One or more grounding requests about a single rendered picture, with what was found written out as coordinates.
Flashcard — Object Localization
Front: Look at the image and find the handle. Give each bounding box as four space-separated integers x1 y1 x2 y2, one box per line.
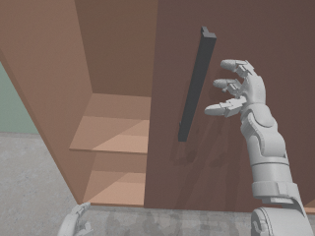
177 26 217 143

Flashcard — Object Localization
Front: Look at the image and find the right robot hand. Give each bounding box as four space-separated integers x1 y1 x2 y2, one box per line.
204 59 266 118

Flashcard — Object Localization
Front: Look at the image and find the right robot upper arm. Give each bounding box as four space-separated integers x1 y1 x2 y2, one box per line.
250 206 312 236

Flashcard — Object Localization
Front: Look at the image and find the robot right forearm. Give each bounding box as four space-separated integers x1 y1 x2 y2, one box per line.
240 103 314 236

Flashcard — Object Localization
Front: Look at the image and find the left robot hand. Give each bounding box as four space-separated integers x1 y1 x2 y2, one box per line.
57 202 94 236

